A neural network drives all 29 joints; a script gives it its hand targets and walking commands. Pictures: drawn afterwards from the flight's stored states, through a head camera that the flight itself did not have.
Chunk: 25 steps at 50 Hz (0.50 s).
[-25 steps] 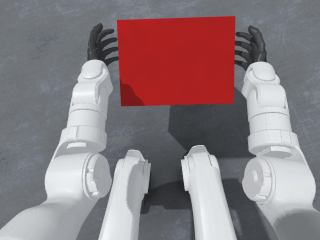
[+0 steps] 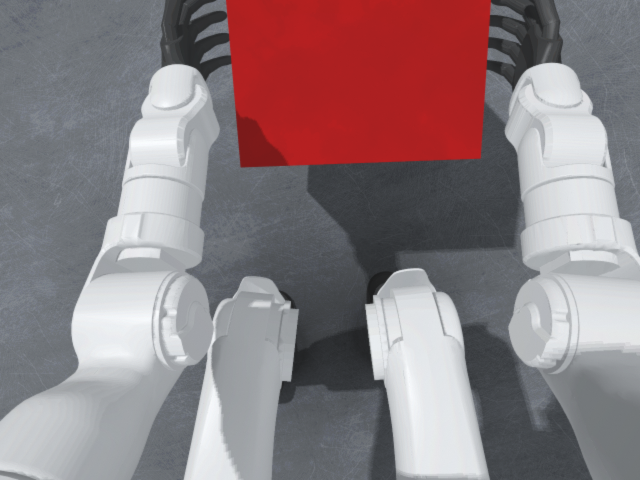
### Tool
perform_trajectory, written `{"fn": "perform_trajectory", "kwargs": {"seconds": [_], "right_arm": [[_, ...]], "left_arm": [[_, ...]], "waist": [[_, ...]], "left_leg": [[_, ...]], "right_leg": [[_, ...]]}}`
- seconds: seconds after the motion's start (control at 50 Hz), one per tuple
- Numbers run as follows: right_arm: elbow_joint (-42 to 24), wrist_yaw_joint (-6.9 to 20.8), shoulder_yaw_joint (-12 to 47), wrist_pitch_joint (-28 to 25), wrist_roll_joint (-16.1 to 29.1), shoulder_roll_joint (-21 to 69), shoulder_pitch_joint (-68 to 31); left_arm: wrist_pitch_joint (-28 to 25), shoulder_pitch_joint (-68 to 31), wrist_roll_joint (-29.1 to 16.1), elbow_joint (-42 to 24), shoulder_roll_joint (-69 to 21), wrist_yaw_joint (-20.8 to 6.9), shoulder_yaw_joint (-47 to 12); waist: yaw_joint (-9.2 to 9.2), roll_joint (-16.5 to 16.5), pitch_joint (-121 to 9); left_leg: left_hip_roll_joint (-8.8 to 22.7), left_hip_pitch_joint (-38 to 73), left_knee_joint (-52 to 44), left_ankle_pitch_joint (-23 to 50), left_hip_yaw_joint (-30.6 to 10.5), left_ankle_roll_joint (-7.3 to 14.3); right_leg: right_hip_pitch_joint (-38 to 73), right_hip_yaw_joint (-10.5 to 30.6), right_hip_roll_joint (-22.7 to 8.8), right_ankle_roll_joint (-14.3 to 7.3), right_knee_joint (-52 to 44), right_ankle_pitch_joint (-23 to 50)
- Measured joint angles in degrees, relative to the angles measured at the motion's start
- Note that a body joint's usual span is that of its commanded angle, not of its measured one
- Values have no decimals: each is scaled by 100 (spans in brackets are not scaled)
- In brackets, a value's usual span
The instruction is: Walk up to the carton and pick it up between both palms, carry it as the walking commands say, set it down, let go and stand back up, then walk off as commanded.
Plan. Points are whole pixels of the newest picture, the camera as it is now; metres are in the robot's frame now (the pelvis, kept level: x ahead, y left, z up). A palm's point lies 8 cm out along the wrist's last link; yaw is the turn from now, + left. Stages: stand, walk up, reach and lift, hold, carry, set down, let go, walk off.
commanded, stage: set down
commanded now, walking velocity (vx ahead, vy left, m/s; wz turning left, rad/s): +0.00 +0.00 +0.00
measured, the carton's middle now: (353, 80) +0.54 -0.07 -0.23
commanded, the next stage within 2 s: none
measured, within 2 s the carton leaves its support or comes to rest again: neither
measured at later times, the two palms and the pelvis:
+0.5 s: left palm (205, 84) +0.55 +0.11 -0.21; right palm (501, 79) +0.52 -0.24 -0.21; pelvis +0.01 +0.00 -0.04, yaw +0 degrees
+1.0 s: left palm (208, 91) +0.54 +0.11 -0.22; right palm (495, 89) +0.51 -0.24 -0.22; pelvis +0.00 +0.00 -0.05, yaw +1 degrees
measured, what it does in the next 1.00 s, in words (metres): lowers itself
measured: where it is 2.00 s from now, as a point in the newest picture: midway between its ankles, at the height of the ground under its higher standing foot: (331, 356)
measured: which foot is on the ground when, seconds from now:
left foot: down 0.00-1.00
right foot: down 0.00-1.00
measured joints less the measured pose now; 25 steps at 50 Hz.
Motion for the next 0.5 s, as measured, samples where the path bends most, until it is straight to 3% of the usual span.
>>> {"fn": "perform_trajectory", "kwargs": {"seconds": [0.3,0.5], "right_arm": [[701,69,315,-321,471,-367,-475],[1026,100,600,-507,742,-560,-712]], "left_arm": [[-161,-459,-160,464,256,61,-315],[-316,-678,-437,736,437,106,-618]], "waist": [[-86,-131,837],[-110,-43,1428]], "left_leg": [[-106,-67,692,-169,-41,-67],[-43,91,1054,-354,39,45]], "right_leg": [[-22,-184,-189,-113,700,-235],[183,-234,-292,-117,1042,-460]]}}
